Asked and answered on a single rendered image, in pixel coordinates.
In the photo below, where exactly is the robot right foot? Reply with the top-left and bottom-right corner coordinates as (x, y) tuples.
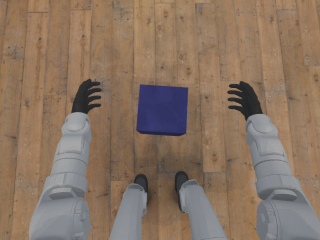
(174, 171), (189, 213)

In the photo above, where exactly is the right robot shin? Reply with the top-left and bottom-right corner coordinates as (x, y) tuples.
(180, 179), (203, 189)

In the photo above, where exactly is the robot left forearm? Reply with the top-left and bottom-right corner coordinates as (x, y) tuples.
(29, 112), (92, 240)

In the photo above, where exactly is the robot left upper arm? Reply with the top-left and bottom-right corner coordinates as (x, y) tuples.
(30, 197), (91, 240)

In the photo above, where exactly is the right robot hand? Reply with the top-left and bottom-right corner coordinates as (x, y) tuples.
(227, 81), (263, 121)

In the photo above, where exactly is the left robot hand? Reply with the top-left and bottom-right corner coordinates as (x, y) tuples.
(71, 79), (102, 114)

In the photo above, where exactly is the robot right forearm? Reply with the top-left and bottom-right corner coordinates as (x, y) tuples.
(245, 114), (320, 225)

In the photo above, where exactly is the robot right upper arm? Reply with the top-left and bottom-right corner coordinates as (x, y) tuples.
(256, 199), (320, 240)

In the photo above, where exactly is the carton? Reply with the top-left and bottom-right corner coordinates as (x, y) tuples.
(136, 84), (188, 137)

